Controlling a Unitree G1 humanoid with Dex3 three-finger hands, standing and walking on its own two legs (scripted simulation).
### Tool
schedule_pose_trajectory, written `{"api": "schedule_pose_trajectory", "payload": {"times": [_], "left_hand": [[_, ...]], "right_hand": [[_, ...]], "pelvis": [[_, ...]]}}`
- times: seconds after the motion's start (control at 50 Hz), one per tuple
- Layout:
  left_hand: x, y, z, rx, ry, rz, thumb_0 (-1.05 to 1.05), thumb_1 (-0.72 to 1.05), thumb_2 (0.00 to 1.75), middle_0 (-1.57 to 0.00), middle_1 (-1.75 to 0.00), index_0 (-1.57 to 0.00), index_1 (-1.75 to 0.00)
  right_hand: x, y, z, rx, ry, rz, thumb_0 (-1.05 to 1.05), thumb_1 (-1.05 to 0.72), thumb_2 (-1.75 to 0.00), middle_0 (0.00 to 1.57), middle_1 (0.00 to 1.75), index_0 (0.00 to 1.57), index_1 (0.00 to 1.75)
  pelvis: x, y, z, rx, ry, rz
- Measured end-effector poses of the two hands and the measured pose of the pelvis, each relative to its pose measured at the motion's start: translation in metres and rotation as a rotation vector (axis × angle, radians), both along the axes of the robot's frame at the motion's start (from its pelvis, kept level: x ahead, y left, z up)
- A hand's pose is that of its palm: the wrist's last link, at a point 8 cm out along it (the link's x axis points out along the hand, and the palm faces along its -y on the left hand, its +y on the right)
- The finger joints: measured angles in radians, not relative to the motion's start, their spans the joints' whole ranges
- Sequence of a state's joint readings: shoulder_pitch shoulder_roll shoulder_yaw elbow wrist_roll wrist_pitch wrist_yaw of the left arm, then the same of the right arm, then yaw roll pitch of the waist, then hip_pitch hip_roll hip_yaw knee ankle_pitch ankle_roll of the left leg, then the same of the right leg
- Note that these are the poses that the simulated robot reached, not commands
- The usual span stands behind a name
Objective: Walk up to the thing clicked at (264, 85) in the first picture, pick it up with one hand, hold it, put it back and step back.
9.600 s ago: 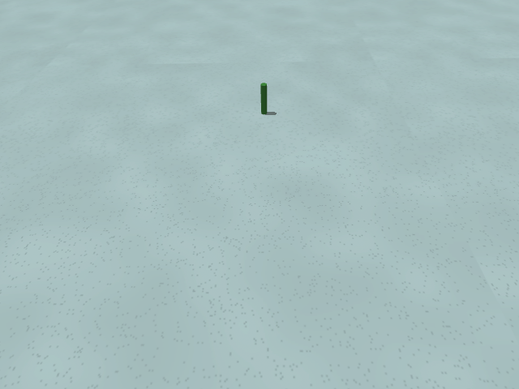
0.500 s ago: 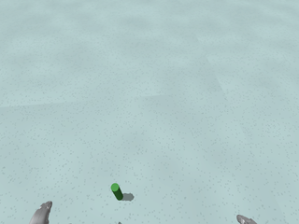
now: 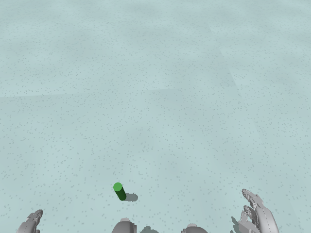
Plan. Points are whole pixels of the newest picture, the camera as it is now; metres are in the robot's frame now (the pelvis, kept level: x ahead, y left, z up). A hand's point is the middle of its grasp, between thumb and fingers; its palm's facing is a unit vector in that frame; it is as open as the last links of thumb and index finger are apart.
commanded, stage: go down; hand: left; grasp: from the side
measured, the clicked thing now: (120, 192) +0.37 +0.19 -0.59
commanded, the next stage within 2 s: none
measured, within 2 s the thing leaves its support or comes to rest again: neither
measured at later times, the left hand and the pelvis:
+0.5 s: hand (54, 213) +0.21 +0.32 -0.18, palm faces +0.09 -0.97 -0.23, open 17.5 cm; pelvis -0.04 +0.00 -0.11, yaw -1 degrees
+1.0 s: hand (55, 196) +0.28 +0.36 -0.24, palm faces +0.10 -0.98 -0.15, open 17.4 cm; pelvis -0.07 +0.00 -0.21, yaw -4 degrees
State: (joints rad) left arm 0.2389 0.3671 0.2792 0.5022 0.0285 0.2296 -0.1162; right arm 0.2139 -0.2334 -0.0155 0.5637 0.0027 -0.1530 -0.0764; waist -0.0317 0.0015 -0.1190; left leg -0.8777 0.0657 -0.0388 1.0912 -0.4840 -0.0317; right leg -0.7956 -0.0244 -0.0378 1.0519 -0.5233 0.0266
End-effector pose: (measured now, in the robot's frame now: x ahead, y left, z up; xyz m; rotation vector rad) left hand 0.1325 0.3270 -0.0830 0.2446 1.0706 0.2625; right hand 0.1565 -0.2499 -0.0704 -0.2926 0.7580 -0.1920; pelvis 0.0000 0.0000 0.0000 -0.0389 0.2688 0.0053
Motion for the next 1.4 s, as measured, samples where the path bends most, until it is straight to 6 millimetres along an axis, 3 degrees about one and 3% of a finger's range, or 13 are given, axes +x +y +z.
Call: {"api": "schedule_pose_trajectory", "payload": {"times": [0.3, 0.38, 0.58, 0.84, 1.06, 1.4], "left_hand": [[-0.002, 0.016, -0.029, -0.029, -0.119, -0.028, 0.00, -0.57, 0.01, -0.09, -0.06, -0.09, -0.06], [0.014, 0.032, -0.049, -0.028, -0.214, -0.022, 0.00, -0.58, 0.02, -0.08, -0.07, -0.09, -0.06], [0.084, 0.050, -0.090, -0.072, -0.468, -0.116, -0.01, -0.57, 0.05, -0.06, -0.08, -0.07, -0.08], [0.094, 0.078, -0.121, -0.076, -0.583, -0.098, -0.01, -0.55, 0.07, -0.05, -0.08, -0.05, -0.07], [0.127, 0.085, -0.146, -0.104, -0.687, -0.166, -0.01, -0.53, 0.05, -0.05, -0.06, -0.05, -0.06], [0.139, 0.096, -0.167, -0.110, -0.762, -0.158, -0.01, -0.54, 0.07, -0.04, -0.06, -0.04, -0.05]], "right_hand": [[-0.013, -0.004, -0.045, -0.019, 0.020, 0.034, 0.01, -0.92, -0.91, 0.21, 0.30, 0.21, 0.30], [-0.015, -0.008, -0.069, -0.041, 0.024, 0.059, 0.01, -0.93, -0.91, 0.21, 0.30, 0.21, 0.30], [-0.033, -0.020, -0.141, -0.082, 0.112, 0.059, 0.01, -0.91, -0.90, 0.21, 0.30, 0.21, 0.30], [-0.067, -0.022, -0.200, -0.085, 0.233, 0.076, 0.01, -0.89, -0.90, 0.21, 0.30, 0.21, 0.30], [-0.082, -0.023, -0.230, -0.128, 0.266, 0.076, 0.01, -0.90, -0.90, 0.21, 0.30, 0.21, 0.30], [-0.093, -0.028, -0.273, -0.132, 0.319, 0.104, 0.01, -0.92, -0.91, 0.21, 0.30, 0.21, 0.30]], "pelvis": [[-0.017, -0.002, -0.041, -0.004, 0.090, -0.006], [-0.026, -0.003, -0.065, -0.003, 0.137, -0.006], [-0.043, -0.002, -0.129, -0.014, 0.229, -0.025], [-0.061, -0.002, -0.175, -0.023, 0.272, -0.037], [-0.071, 0.003, -0.212, -0.047, 0.287, -0.050], [-0.077, 0.001, -0.249, -0.046, 0.296, -0.059]]}}
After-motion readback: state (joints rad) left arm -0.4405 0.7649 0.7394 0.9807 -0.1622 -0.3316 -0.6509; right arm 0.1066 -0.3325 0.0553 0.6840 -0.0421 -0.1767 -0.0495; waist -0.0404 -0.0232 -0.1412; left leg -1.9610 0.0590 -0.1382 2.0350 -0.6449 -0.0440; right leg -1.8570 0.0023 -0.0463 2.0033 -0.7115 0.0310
